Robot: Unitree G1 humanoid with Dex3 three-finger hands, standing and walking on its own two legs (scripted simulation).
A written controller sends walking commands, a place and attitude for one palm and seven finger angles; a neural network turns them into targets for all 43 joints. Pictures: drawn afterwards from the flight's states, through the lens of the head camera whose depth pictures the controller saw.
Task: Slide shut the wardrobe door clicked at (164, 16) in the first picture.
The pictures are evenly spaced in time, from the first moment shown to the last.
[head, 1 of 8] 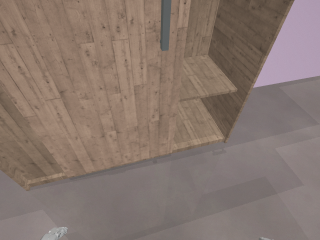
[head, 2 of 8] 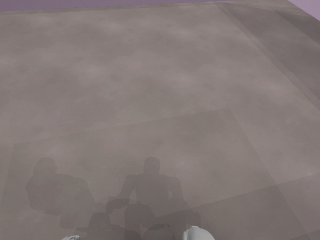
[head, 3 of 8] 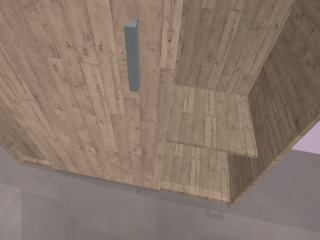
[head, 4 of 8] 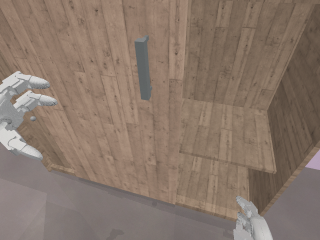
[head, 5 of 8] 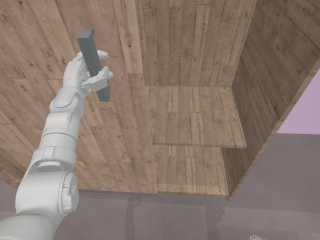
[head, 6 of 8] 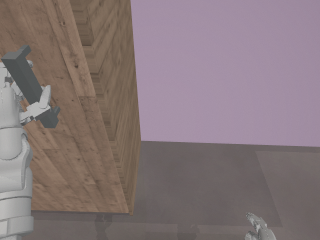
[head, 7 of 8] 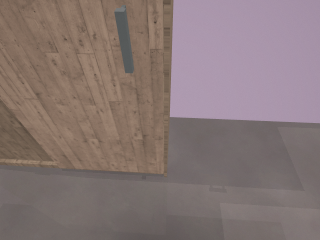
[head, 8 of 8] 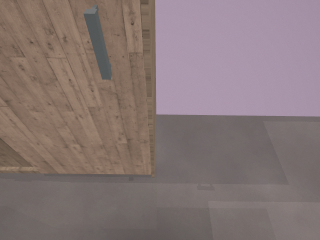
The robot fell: no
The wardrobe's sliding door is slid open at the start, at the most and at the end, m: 0.44 0.44 0.00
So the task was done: yes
